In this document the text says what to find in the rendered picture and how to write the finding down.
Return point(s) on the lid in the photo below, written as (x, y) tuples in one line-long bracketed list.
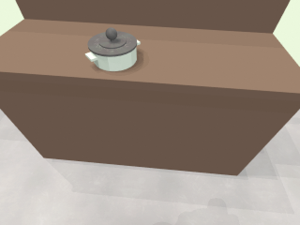
[(123, 44)]

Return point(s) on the knob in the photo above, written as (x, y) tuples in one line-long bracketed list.
[(111, 33)]

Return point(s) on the pot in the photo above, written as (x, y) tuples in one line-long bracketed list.
[(114, 63)]

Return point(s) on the table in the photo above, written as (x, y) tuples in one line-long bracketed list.
[(210, 88)]

